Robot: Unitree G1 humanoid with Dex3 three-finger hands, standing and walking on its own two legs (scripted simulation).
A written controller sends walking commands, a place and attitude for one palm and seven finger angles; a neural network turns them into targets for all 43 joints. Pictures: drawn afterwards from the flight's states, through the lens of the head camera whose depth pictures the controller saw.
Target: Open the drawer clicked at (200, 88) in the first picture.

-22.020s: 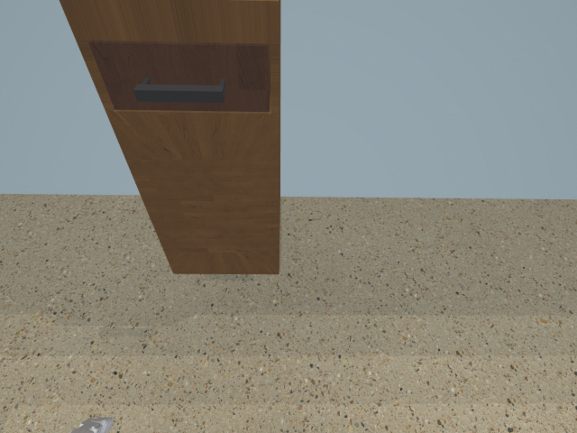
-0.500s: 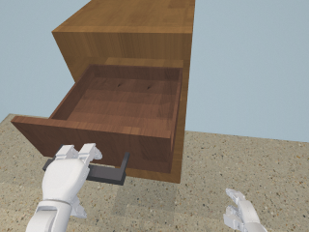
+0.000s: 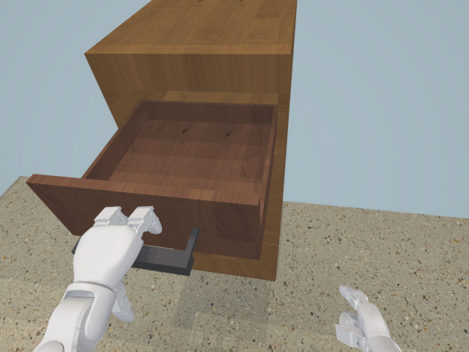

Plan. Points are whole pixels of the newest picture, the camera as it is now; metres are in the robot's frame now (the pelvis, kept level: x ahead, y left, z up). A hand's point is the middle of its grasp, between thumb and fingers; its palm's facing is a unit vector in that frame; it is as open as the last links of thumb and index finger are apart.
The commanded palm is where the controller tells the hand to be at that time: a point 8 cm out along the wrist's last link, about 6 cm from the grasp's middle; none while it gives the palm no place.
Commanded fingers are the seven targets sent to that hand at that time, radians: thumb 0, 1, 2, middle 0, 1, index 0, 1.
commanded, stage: lift the hand off the handle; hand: left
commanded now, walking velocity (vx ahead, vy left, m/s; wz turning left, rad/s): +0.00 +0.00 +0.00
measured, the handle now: (139, 241) +0.25 +0.21 +0.08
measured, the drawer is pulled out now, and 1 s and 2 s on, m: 0.29 0.29 0.29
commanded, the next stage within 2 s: draw the hand back to the body in 1.08 s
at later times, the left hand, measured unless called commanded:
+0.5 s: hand (118, 239) +0.22 +0.21 +0.14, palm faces +0.11 -0.09 -0.99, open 13.4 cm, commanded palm +0.18 +0.21 +0.21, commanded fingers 0.00 -0.50 0.30 -0.30 -1.20 -0.30 -1.20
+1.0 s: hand (107, 196) +0.23 +0.19 +0.22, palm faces +0.24 -0.06 -0.97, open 13.8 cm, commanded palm +0.17 +0.20 +0.28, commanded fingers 0.00 -0.50 0.30 -0.30 -1.20 -0.30 -1.20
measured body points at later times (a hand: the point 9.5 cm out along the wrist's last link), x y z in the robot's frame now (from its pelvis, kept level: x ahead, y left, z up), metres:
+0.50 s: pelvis +0.00 -0.01 +0.01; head -0.02 -0.06 +0.45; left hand +0.21 +0.21 +0.19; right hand +0.24 -0.19 -0.09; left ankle -0.02 +0.12 -0.74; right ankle +0.03 -0.12 -0.74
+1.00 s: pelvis -0.01 -0.01 +0.01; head -0.04 -0.08 +0.45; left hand +0.21 +0.19 +0.28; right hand +0.24 -0.20 -0.08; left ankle -0.02 +0.12 -0.74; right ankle +0.03 -0.12 -0.74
